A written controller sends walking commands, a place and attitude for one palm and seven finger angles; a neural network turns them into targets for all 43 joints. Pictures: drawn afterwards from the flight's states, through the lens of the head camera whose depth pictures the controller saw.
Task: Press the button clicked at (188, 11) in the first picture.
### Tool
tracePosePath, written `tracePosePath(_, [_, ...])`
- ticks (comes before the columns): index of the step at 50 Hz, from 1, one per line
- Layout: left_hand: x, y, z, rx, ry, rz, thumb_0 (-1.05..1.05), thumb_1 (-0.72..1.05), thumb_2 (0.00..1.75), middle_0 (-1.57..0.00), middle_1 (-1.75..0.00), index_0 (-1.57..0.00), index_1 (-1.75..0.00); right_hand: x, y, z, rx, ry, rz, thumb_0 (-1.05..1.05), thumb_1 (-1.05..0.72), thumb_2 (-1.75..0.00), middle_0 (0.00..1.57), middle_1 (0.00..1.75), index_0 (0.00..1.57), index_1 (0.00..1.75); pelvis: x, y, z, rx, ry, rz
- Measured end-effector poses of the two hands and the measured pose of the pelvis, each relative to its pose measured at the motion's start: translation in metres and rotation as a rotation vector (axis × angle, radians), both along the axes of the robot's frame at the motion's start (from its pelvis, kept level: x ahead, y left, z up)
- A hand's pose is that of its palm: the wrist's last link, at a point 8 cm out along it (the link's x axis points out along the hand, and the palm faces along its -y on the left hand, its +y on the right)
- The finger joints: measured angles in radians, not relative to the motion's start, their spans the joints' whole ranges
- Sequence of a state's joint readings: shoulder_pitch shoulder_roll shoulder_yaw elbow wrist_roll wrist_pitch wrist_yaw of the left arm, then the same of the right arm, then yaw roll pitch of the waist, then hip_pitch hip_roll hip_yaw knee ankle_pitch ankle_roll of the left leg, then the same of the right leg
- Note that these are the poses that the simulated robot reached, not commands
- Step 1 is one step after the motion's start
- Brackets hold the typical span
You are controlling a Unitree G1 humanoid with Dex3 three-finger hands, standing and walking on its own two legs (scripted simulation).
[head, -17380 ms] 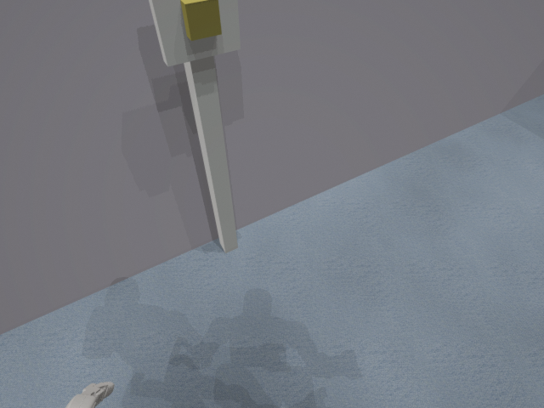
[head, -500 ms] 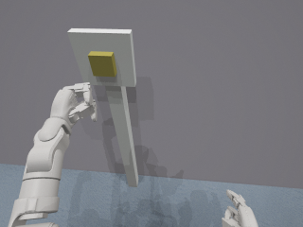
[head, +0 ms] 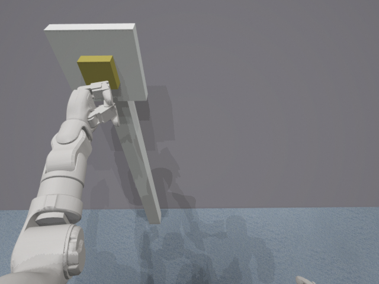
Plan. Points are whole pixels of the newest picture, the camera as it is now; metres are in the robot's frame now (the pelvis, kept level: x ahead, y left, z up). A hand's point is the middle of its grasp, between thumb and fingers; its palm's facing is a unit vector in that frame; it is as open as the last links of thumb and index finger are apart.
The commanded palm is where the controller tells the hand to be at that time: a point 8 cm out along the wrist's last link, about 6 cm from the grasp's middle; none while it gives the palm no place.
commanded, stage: aim a knuckle at the button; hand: left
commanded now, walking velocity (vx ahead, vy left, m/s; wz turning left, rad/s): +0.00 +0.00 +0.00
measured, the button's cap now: (100, 72) +0.52 +0.21 +0.20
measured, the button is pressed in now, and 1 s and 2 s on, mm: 0 0 0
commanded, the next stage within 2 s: press the button with the knuckle in 1.70 s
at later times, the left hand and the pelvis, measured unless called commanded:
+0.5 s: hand (103, 117) +0.40 +0.18 +0.17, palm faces +0.02 -1.00 +0.02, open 3.1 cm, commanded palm +0.37 +0.23 +0.17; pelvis +0.01 +0.00 +0.00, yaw +1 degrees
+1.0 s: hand (112, 114) +0.41 +0.16 +0.16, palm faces +0.03 -1.00 +0.01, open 3.1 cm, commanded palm +0.39 +0.22 +0.17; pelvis -0.01 +0.01 +0.00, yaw +0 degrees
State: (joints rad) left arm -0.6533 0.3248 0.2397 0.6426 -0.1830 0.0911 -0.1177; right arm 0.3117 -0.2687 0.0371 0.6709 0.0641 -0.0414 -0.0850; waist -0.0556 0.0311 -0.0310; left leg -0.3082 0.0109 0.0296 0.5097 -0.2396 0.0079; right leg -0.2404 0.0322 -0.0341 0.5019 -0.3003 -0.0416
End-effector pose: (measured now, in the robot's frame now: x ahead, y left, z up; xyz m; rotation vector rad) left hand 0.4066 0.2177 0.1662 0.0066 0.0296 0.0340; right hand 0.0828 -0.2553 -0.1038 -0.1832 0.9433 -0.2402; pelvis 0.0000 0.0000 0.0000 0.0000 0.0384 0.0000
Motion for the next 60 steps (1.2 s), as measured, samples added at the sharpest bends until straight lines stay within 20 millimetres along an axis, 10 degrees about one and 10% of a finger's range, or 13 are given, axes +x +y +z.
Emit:
tracePosePath(8, [-0.003, -0.001, -0.005, -0.021, -0.026, -0.010, 0.02, 0.90, 0.90, -1.30, -1.50, -1.30, -1.50, -0.004, -0.005, -0.001, 0.002, 0.015, -0.025, 0.01, -0.90, -0.90, 0.20, 0.30, 0.20, 0.30, 0.008, -0.001, 0.000, 0.002, -0.001, -0.010])
tracePosePath(31, [-0.038, 0.009, -0.004, -0.015, -0.031, -0.005, 0.02, 0.91, 0.90, -1.30, -1.50, -1.30, -1.50, 0.070, 0.019, 0.023, 0.018, -0.182, 0.100, 0.01, -0.90, -0.90, 0.20, 0.30, 0.20, 0.30, 0.002, 0.001, 0.000, -0.002, -0.026, 0.016])
tracePosePath(60, [-0.010, 0.002, 0.001, -0.024, -0.011, -0.013, 0.02, 0.90, 0.90, -1.30, -1.50, -1.30, -1.50, -0.005, 0.007, 0.002, 0.011, -0.014, -0.010, 0.01, -0.90, -0.90, 0.20, 0.30, 0.20, 0.30, -0.001, 0.005, 0.000, -0.004, -0.010, -0.009])
